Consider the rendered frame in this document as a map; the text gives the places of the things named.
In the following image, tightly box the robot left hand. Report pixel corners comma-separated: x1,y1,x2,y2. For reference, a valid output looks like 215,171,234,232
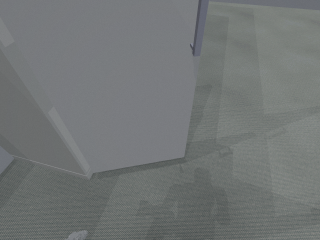
65,230,88,240

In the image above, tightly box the fridge door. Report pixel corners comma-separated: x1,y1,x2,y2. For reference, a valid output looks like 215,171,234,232
0,0,209,173

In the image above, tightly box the handle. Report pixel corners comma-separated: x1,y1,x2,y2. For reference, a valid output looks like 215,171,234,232
190,0,209,57

